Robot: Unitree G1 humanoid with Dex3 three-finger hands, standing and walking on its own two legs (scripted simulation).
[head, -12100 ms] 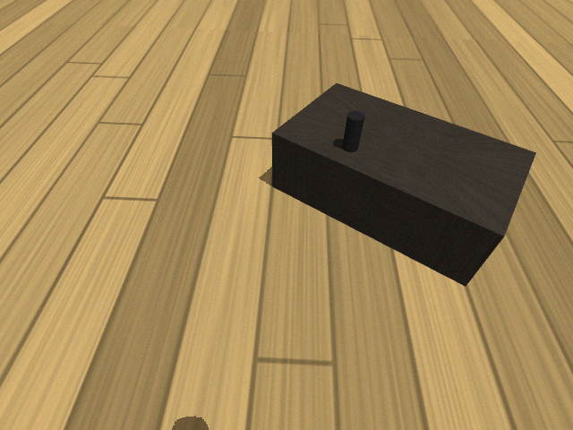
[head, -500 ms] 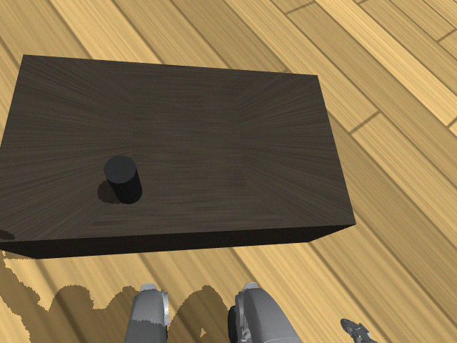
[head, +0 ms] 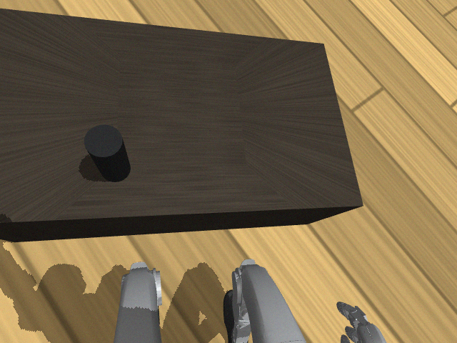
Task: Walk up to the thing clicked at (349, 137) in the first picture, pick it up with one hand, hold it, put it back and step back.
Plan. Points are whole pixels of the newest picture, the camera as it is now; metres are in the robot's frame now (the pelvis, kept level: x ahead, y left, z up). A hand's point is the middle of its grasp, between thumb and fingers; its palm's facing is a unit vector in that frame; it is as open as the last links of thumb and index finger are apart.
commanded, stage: approach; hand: left
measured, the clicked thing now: (110, 156) +0.49 +0.19 -0.19
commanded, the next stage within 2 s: close in in 0.18 s
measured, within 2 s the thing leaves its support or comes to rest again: neither
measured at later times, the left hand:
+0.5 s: hand (80, 161) +0.47 +0.25 -0.18, palm faces +0.07 -1.00 +0.03, open 17.7 cm
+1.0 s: hand (105, 164) +0.46 +0.20 -0.18, palm faces +0.08 -1.00 +0.01, open 17.6 cm
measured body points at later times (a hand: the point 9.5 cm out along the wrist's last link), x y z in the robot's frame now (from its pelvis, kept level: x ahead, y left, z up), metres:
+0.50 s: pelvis -0.05 -0.02 -0.19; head +0.17 +0.03 +0.20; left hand +0.46 +0.30 -0.18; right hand +0.02 -0.28 -0.30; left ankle +0.04 +0.12 -0.57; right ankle +0.03 -0.16 -0.57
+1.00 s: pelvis -0.05 -0.02 -0.19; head +0.16 +0.02 +0.21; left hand +0.45 +0.25 -0.18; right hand +0.03 -0.30 -0.30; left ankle +0.04 +0.12 -0.57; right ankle +0.03 -0.16 -0.57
